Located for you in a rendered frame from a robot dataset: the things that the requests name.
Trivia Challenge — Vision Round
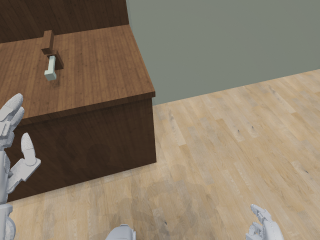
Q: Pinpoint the robot left thigh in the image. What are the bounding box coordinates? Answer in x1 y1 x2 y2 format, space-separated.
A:
105 226 136 240

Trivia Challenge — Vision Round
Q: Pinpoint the robot left forearm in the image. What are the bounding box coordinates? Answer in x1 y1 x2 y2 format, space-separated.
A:
0 203 16 240

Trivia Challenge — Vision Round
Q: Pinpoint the right robot hand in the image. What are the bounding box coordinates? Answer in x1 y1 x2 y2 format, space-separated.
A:
245 204 284 240

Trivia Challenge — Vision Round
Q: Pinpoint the left robot hand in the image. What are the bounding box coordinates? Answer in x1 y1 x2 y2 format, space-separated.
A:
0 93 41 205

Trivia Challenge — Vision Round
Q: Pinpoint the tap lever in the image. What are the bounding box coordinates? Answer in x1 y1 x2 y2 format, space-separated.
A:
44 55 57 81

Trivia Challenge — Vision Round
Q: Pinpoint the counter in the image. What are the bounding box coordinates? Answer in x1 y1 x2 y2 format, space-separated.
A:
0 0 157 203

